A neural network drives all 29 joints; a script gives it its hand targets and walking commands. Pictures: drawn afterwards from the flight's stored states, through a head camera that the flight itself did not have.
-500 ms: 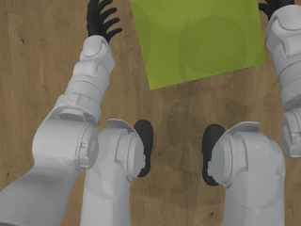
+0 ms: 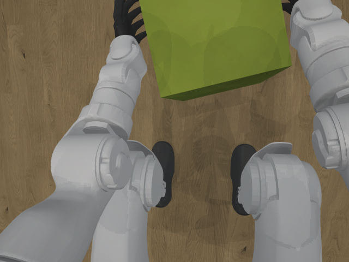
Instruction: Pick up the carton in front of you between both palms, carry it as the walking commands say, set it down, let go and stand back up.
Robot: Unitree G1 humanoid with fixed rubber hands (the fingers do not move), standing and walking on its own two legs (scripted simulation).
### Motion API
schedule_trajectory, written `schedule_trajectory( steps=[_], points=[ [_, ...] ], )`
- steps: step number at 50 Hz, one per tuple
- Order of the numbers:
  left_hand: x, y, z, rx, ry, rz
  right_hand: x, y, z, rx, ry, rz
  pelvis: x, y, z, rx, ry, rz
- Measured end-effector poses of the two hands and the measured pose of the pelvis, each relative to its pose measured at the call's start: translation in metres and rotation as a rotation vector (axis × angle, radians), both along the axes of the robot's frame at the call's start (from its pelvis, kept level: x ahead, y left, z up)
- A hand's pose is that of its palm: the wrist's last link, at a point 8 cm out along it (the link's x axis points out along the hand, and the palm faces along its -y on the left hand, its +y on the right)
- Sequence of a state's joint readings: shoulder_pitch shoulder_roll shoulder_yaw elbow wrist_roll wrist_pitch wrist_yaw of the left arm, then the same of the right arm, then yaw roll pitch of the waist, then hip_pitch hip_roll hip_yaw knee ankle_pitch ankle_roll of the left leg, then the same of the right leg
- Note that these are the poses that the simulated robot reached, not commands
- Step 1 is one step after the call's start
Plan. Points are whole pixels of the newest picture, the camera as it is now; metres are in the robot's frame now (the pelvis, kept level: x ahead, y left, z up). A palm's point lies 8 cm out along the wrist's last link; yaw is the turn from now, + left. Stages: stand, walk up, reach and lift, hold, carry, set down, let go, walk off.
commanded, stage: reach and lift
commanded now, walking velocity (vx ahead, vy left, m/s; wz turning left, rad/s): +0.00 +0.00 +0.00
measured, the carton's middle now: (211, 42) +0.51 -0.05 -0.24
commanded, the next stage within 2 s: none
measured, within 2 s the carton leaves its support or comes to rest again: leaves its support in 0.02 s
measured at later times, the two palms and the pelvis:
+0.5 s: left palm (82, 29) +0.49 +0.10 +0.00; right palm out of the picture +0.49 -0.20 +0.00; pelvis +0.01 +0.01 +0.07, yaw -5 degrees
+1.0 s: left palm out of the picture +0.47 +0.10 +0.16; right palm out of the picture +0.45 -0.19 +0.15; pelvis +0.04 +0.02 +0.19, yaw -7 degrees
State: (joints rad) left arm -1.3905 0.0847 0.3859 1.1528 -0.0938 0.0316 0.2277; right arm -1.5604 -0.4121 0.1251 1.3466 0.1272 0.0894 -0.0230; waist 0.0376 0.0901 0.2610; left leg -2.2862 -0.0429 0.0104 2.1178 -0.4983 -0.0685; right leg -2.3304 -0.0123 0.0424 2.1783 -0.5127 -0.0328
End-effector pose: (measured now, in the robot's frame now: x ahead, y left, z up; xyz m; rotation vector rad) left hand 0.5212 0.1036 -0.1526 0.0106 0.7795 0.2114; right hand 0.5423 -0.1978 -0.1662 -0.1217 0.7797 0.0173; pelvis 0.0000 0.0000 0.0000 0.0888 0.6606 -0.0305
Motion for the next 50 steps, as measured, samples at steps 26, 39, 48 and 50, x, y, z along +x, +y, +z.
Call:
schedule_trajectory(
  steps=[26, 39, 48, 50],
  points=[
    [-0.031, -0.005, 0.164, -0.065, -0.113, 0.007, -0.051, -0.003, 0.174, 0.049, -0.078, -0.136, 0.010, 0.015, 0.077, -0.028, 0.026, -0.073],
    [-0.037, -0.003, 0.237, -0.063, -0.134, -0.034, -0.072, 0.000, 0.241, 0.057, -0.100, -0.183, 0.022, 0.022, 0.138, -0.048, 0.037, -0.069],
    [-0.047, -0.001, 0.295, -0.063, -0.135, -0.042, -0.086, 0.002, 0.298, 0.074, -0.099, -0.211, 0.037, 0.019, 0.183, -0.054, -0.012, -0.080],
    [-0.049, 0.000, 0.309, -0.062, -0.132, -0.047, -0.089, 0.003, 0.311, 0.076, -0.097, -0.216, 0.040, 0.018, 0.194, -0.056, -0.028, -0.082]
  ],
)
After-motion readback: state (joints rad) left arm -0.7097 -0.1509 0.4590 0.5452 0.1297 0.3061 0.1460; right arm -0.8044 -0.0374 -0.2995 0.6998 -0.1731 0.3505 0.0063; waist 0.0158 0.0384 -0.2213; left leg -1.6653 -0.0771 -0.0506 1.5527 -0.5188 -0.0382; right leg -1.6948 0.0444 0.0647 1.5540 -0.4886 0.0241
